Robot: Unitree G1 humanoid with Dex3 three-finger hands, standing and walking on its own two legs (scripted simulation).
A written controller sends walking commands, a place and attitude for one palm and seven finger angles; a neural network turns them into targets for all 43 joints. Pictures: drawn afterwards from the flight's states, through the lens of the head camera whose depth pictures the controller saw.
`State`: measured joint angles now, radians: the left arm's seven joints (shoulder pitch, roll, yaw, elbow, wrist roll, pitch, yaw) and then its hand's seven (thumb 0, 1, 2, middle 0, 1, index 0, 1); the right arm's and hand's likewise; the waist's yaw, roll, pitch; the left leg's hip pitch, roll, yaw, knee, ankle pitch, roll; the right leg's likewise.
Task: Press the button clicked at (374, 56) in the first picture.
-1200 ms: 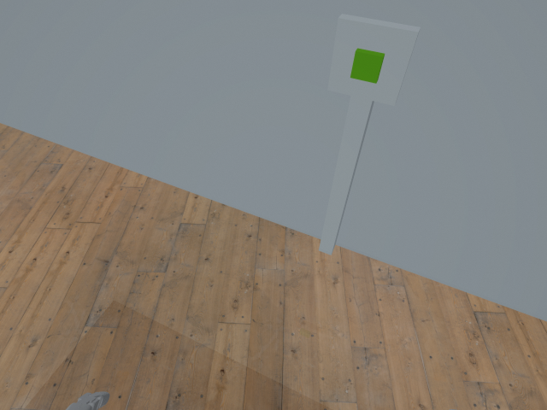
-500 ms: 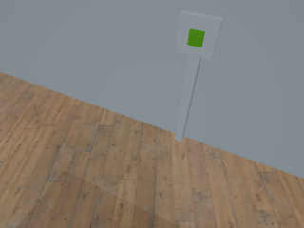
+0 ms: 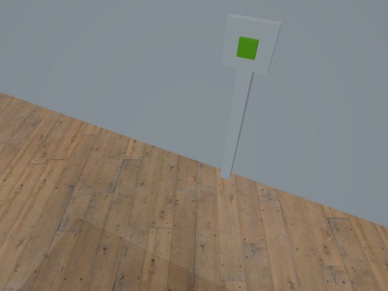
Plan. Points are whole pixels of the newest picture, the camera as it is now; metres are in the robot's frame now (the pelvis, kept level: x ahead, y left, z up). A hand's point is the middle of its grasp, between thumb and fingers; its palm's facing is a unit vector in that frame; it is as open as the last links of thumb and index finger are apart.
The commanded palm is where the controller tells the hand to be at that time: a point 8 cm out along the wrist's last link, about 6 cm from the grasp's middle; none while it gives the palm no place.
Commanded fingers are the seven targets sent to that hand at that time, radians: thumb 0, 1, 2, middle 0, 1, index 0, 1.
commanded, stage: look at it before walking up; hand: left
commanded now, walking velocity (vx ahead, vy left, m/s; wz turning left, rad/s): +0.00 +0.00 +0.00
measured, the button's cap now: (247, 47) +0.88 -0.14 +0.10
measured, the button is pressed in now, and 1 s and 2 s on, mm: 0 0 0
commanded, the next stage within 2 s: turn to face it in 0.24 s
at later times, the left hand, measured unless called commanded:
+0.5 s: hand out of the picture +0.07 +0.25 -0.16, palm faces -0.04 -0.94 -0.33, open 7.4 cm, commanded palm none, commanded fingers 0.00 0.90 0.90 -0.20 -0.30 -0.20 -0.30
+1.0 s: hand out of the picture +0.05 +0.18 -0.17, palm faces -0.16 -0.96 -0.21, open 7.4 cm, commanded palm none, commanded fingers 0.00 0.90 0.90 -0.20 -0.30 -0.20 -0.30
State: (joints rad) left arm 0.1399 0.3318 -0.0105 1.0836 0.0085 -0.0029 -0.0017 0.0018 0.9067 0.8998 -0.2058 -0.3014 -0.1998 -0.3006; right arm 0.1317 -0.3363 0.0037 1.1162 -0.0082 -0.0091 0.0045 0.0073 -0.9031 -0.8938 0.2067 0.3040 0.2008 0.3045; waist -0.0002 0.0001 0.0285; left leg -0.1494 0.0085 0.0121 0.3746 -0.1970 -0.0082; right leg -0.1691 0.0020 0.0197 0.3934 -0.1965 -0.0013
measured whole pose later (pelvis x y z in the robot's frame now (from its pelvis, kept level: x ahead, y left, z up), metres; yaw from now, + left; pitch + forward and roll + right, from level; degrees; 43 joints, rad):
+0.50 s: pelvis +0.00 +0.01 +0.00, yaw -2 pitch -1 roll +0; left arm 0.16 0.33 0.00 1.06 0.01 0.02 0.01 0.00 0.91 0.90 -0.20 -0.30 -0.20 -0.30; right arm 0.11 -0.32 -0.01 1.08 -0.01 0.00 -0.01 0.01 -0.90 -0.89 0.21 0.30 0.20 0.30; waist 0.02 -0.01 0.04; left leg -0.16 0.01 0.05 0.41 -0.23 0.00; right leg -0.20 0.01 0.06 0.43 -0.21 0.01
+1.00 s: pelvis -0.01 +0.00 -0.01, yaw -13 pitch +1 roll +0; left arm 0.29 0.16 0.03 0.96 0.02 0.03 0.01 0.00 0.91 0.90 -0.21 -0.30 -0.20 -0.30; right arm 0.17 -0.22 -0.05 1.00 -0.01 0.05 -0.02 0.01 -0.91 -0.89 0.20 0.30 0.20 0.30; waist 0.03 0.01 0.05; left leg -0.41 0.03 0.01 0.93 -0.39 -0.05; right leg -0.30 0.07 0.08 0.47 -0.18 -0.04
